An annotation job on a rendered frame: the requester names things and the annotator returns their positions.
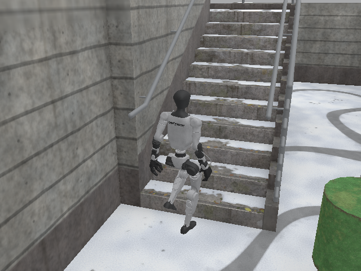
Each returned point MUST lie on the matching left robot thigh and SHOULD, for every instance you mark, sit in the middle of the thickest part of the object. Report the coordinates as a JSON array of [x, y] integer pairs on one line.
[[183, 173]]

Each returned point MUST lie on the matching right robot forearm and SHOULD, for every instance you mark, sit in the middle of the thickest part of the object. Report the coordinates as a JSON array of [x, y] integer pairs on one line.
[[201, 158]]

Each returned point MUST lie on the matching robot torso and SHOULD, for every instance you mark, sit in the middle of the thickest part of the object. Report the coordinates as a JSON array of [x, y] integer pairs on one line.
[[180, 138]]

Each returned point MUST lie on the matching robot right upper arm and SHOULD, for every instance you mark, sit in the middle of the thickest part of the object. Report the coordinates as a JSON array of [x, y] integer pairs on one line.
[[196, 131]]

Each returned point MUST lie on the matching robot left hand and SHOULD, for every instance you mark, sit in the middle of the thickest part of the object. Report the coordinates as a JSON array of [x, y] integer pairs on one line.
[[155, 165]]

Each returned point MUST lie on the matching left robot forearm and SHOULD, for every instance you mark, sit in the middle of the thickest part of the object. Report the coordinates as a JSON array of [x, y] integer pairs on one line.
[[155, 149]]

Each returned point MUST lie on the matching robot right hand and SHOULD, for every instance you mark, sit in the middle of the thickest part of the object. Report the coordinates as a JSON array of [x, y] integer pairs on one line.
[[207, 173]]

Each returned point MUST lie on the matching robot left upper arm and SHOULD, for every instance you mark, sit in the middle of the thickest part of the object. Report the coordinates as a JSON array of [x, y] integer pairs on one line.
[[161, 126]]

